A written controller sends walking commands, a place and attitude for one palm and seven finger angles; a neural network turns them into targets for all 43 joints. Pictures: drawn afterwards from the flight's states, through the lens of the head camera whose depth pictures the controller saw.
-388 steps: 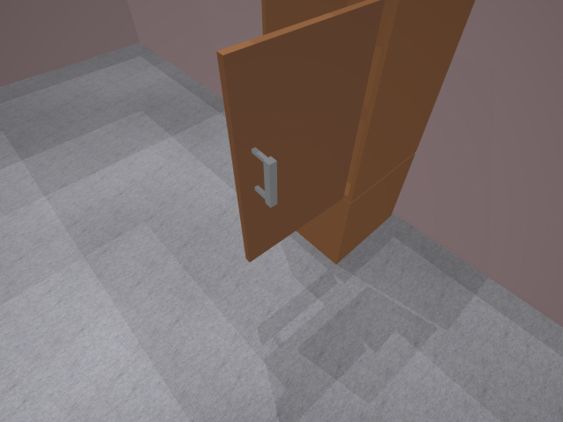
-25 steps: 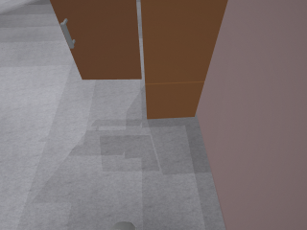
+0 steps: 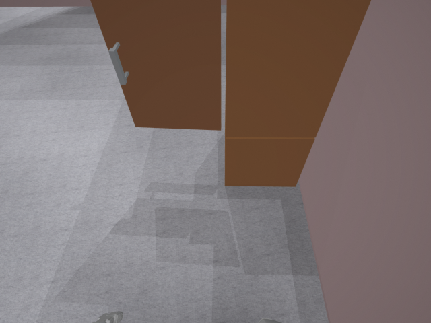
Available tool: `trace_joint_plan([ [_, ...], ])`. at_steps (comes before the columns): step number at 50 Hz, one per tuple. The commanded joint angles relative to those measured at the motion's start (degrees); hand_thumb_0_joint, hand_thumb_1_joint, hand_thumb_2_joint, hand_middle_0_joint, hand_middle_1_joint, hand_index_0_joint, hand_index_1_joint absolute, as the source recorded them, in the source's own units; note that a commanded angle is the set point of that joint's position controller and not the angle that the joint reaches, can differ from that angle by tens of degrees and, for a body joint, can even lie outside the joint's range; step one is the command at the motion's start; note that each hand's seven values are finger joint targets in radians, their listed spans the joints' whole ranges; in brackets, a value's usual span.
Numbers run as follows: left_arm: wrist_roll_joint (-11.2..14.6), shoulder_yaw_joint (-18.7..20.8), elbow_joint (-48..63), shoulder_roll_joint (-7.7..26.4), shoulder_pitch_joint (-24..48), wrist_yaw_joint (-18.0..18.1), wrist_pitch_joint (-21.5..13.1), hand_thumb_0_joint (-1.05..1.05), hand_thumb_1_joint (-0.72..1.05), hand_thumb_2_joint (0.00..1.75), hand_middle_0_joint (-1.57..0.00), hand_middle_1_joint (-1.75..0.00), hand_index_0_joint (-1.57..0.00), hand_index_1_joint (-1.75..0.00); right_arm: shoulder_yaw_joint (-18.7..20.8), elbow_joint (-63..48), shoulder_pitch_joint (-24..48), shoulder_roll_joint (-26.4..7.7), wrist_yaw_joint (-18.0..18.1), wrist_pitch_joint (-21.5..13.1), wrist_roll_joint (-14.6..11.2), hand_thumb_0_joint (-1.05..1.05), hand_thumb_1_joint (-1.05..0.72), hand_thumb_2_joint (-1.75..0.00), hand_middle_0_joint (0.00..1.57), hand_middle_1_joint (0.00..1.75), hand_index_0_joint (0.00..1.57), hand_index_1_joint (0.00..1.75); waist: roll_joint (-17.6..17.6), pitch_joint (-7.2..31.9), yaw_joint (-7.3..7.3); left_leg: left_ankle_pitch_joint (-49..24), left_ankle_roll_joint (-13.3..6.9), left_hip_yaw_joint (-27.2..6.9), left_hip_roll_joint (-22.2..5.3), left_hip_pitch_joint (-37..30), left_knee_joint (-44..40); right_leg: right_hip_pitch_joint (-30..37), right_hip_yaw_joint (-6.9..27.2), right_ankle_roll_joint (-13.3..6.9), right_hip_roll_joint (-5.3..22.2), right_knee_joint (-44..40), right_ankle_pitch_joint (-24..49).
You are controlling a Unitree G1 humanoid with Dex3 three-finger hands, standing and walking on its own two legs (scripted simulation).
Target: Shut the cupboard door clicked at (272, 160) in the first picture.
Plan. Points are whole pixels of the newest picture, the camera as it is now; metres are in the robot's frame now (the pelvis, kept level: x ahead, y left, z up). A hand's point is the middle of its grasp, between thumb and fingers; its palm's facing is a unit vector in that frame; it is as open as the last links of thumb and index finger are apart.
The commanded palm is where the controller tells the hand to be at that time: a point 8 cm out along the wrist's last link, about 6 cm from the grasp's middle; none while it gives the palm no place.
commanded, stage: take the last steps up to it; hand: left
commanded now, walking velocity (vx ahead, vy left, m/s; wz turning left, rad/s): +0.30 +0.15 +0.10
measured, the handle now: (120, 64) +0.89 +0.37 -0.01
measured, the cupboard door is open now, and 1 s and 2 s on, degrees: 87 87 87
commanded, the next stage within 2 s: come to a stop and stand still in 0.86 s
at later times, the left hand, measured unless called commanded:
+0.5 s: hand out of the picture +0.09 +0.23 -0.18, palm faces +0.16 -0.97 -0.18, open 7.4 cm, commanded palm none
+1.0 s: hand (124, 202) +0.42 +0.28 -0.15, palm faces +0.06 -0.97 -0.23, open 7.3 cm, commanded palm none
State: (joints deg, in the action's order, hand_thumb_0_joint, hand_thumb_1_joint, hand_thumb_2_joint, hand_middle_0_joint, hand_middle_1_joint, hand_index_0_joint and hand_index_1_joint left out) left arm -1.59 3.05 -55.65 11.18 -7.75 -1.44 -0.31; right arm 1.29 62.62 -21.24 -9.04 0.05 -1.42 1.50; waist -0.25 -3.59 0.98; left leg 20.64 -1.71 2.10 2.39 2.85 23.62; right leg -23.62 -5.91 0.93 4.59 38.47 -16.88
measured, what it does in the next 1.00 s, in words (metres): walks ahead: right foot, then left foot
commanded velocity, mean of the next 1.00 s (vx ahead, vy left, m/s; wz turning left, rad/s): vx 0.22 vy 0.10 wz -0.01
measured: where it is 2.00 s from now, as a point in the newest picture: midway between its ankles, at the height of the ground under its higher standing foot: (203, 280)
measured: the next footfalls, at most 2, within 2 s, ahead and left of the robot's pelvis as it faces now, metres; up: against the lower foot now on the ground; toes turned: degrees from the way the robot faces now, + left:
right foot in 0.02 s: +0.11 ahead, -0.11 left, +0.00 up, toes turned -7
left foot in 0.46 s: +0.28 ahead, +0.20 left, +0.00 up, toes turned +10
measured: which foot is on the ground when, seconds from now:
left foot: down 0.00-0.02, up 0.04-0.44, down 0.46-0.80, up 0.82-1.00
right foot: up 0.00-0.00, down 0.02-0.46, up 0.48-0.78, down 0.80-1.00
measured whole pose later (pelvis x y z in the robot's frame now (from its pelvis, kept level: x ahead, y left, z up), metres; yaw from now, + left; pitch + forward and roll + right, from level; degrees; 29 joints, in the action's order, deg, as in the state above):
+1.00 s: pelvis +0.37 +0.09 +0.01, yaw +2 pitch +1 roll +2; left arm -1.4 3.1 -57.5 9.5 -12.9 0.8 -4.0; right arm 2.7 62.0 -15.8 -10.5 -0.7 -0.3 1.2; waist 0.3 -2.6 0.9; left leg 19.2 2.3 3.4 -3.1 25.5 51.0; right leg -11.1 -7.5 -2.2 2.9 23.8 -13.8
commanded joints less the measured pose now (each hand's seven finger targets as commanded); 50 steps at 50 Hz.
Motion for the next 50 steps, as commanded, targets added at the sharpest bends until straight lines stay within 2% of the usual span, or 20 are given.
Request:
trace_joint_plan([
  [1,-0.29,3.84,-2.43,13.19,-20.87,1.15,-2.63,0.0,0.9,0.9,-0.2,-0.3,-0.2,-0.3,1.77,-3.93,-1.06,-5.48,0.19,-1.53,-1.28,0.0,-0.9,-0.9,0.2,0.3,0.2,0.3,18.51,7.7,-9.78,4.61,-0.45,2.5,0.03,30.89,27.92,39.03,25.21,-7.59,18.88,-18.96,-1.58],
  [2,0.54,3.91,-2.04,14.58,-21.63,1.8,-2.22,0.0,0.9,0.9,-0.2,-0.3,-0.2,-0.3,2.29,-5.54,0.18,-7.44,0.25,-0.77,-0.76,0.0,-0.9,-0.9,0.2,0.3,0.2,0.3,17.79,6.25,-8.53,14.53,0.24,-1.66,-1.16,33.62,41.25,33.01,37.85,-11.83,27.27,-27.57,-8.25],
  [3,0.58,3.56,-0.85,12.44,-16.41,2.22,-2.12,0.0,0.9,0.9,-0.2,-0.3,-0.2,-0.3,2.84,-5.44,4.3,-7.94,0.03,-0.13,-0.4,0.0,-0.9,-0.9,0.2,0.3,0.2,0.3,13.83,0.11,-7.53,9.61,0.5,-4.93,-4.71,35.09,46.76,22.03,37.39,-12.5,25.87,-30.21,-20.18],
  [5,0.42,1.98,0.53,6.5,-9.5,2.43,-2.5,0.0,0.9,0.9,-0.2,-0.3,-0.2,-0.3,2.71,-5.25,6.65,-5.36,-0.61,0.67,0.25,0.0,-0.9,-0.9,0.2,0.3,0.2,0.3,8.77,-4.32,-3.58,-1.59,1.54,-5.59,-8.21,33.9,45.9,10.61,23.13,-8.99,20.19,-30.5,-14.85],
  [8,0.25,1.72,-0.54,4.86,-10.0,2.3,-3.93,0.0,0.9,0.9,-0.2,-0.3,-0.2,-0.3,2.32,-3.36,2.77,-2.65,-1.36,1.18,0.32,0.0,-0.9,-0.9,0.2,0.3,0.2,0.3,7.93,1.4,-1.53,-7.06,3.36,-1.82,-8.72,29.38,38.04,12.07,9.92,-6.98,14.98,-29.37,0.83],
  [18,-0.24,2.21,-5.01,8.35,-14.0,1.95,-4.15,0.0,0.9,0.9,-0.2,-0.3,-0.2,-0.3,1.98,-8.9,13.71,-3.09,-2.81,-0.4,-0.31,0.0,-0.9,-0.9,0.2,0.3,0.2,0.3,9.97,-0.71,-3.58,-8.85,2.88,3.75,-5.79,22.81,10.85,17.83,3.61,-6.86,15.15,-24.42,14.36],
  [21,0.05,2.35,-5.07,7.92,-12.74,1.83,-3.24,0.0,0.9,0.9,-0.2,-0.3,-0.2,-0.3,2.54,-5.87,3.85,-7.03,-1.89,-1.32,0.0,0.0,-0.9,-0.9,0.2,0.3,0.2,0.3,5.37,3.12,1.83,-9.52,1.49,6.32,-3.02,3.14,2.03,11.09,-1.1,-4.28,10.65,-10.53,16.38],
  [22,0.32,1.76,-4.39,5.16,-14.57,1.52,-2.93,0.0,0.9,0.9,-0.2,-0.3,-0.2,-0.3,3.87,-4.29,-2.91,-12.31,-1.11,-1.6,0.58,0.0,-0.9,-0.9,0.2,0.3,0.2,0.3,-6.91,7.9,4.09,-9.99,-1.72,-3.62,-11.45,-8.71,1.74,1.65,-4.47,-2.09,5.13,4.16,6.58],
  [23,0.74,0.94,-2.25,2.38,-13.78,1.34,-2.96,0.0,0.9,0.9,-0.2,-0.3,-0.2,-0.3,5.07,-3.21,-9.42,-17.24,-0.02,-1.4,0.77,0.0,-0.9,-0.9,0.2,0.3,0.2,0.3,-17.58,11.85,6.28,-12.17,-7.91,-20.78,-23.4,-15.46,-4.1,-9.58,-5.43,-0.48,-1.67,21.47,-18.01],
  [24,0.46,0.61,-0.06,1.96,-9.59,1.64,-3.25,0.0,0.9,0.9,-0.2,-0.3,-0.2,-0.3,4.78,-2.83,-9.65,-17.43,0.46,-0.89,0.57,0.0,-0.9,-0.9,0.2,0.3,0.2,0.3,-11.46,9.76,6.45,-8.79,-11.36,-22.54,-26.44,-10.63,-6.44,-13.15,0.33,-2.48,-0.93,31.02,-19.22],
  [27,0.31,0.84,-0.9,2.48,-7.27,1.04,-2.52,0.0,0.9,0.9,-0.2,-0.3,-0.2,-0.3,2.69,-5.82,1.7,-9.88,1.13,-1.63,0.21,0.0,-0.9,-0.9,0.2,0.3,0.2,0.3,-9.01,4.46,1.56,-4.75,-9.28,-14.88,-22.32,2.61,-9.82,-13.98,4.68,-2.45,4.02,34.29,-7.5],
  [31,0.11,0.45,-0.99,-0.27,-8.8,0.56,-1.14,0.0,0.9,0.9,-0.2,-0.3,-0.2,-0.3,2.05,-5.29,4.01,-8.26,1.12,-2.42,0.22,0.0,-0.9,-0.9,0.2,0.3,0.2,0.3,-5.84,2.54,-1.5,-11.92,-8.65,-5.02,-18.57,8.64,-12.08,-5.8,2.26,-1.43,3.75,18.16,-4.01],
  [35,0.0,0.54,0.33,0.01,-7.12,0.47,-1.01,0.0,0.9,0.9,-0.2,-0.3,-0.2,-0.3,2.37,-4.91,4.19,-8.76,0.64,-1.87,0.28,0.0,-0.9,-0.9,0.2,0.3,0.2,0.3,-4.3,1.33,-2.29,-9.1,-8.83,-2.58,-17.3,10.95,-11.44,2.79,-0.29,-1.18,1.16,4.5,-0.59],
  [38,-0.2,1.47,-0.75,2.52,-11.81,0.65,-1.42,0.0,0.9,0.9,-0.2,-0.3,-0.2,-0.3,2.09,-4.45,5.35,-8.31,0.39,-1.29,0.02,0.0,-0.9,-0.9,0.2,0.3,0.2,0.3,-0.14,1.28,-5.45,-2.71,-5.01,0.22,-13.13,17.28,-3.01,17.02,-0.84,-1.71,-0.84,-6.11,3.86],
  [39,-0.39,2.14,-1.87,5.82,-16.65,0.93,-1.97,0.0,0.9,0.9,-0.2,-0.3,-0.2,-0.3,1.82,-4.76,5.69,-7.09,0.14,-1.35,-0.4,0.0,-0.9,-0.9,0.2,0.3,0.2,0.3,5.61,2.55,-7.86,0.81,-2.0,4.39,-7.73,22.24,7.86,24.72,6.11,-3.11,3.55,-12.34,0.6],
  [40,-0.42,3.16,-2.85,11.49,-20.61,1.36,-2.51,0.0,0.9,0.9,-0.2,-0.3,-0.2,-0.3,1.57,-5.98,4.44,-4.66,-0.36,-1.35,-0.61,0.0,-0.9,-0.9,0.2,0.3,0.2,0.3,18.96,3.06,-8.54,10.23,1.31,8.3,-1.21,33.09,23.08,30.97,27.1,-9.18,17.75,-22.1,-2.12],
  [41,0.4,3.16,-2.26,13.18,-21.38,1.82,-2.3,0.0,0.9,0.9,-0.2,-0.3,-0.2,-0.3,1.98,-6.92,5.79,-7.2,-0.25,-0.85,-0.3,0.0,-0.9,-0.9,0.2,0.3,0.2,0.3,17.02,2.96,-8.65,15.87,1.68,2.58,-2.95,34.17,35.12,26.66,36.29,-14.47,24.17,-28.78,-7.36],
  [43,0.44,2.25,-0.45,8.55,-13.8,2.54,-2.6,0.0,0.9,0.9,-0.2,-0.3,-0.2,-0.3,2.37,-6.22,8.78,-6.86,-0.2,-0.56,-0.11,0.0,-0.9,-0.9,0.2,0.3,0.2,0.3,11.2,-2.17,-5.27,5.13,2.0,-3.37,-7.09,36.18,40.88,18.37,29.74,-13.75,21.03,-28.91,-3.96],
  [45,0.52,1.47,0.36,5.73,-10.68,2.42,-3.56,0.0,0.9,0.9,-0.2,-0.3,-0.2,-0.3,1.8,-4.49,6.01,-4.47,-0.51,-0.32,0.03,0.0,-0.9,-0.9,0.2,0.3,0.2,0.3,6.3,1.96,-2.64,-1.14,3.24,-2.31,-7.99,30.61,35.9,17.01,15.65,-10.94,15.83,-26.5,14.01],
  [50,0.4,1.11,-1.94,5.89,-10.18,2.44,-3.98,0.0,0.9,0.9,-0.2,-0.3,-0.2,-0.3,0.51,-3.34,4.57,-0.76,-0.31,-0.06,-0.74,0.0,-0.9,-0.9,0.2,0.3,0.2,0.3,7.31,5.47,-2.05,-4.27,5.29,3.18,-4.74,22.02,16.55,20.48,4.17,-9.18,10.54,-19.6,43.31],
])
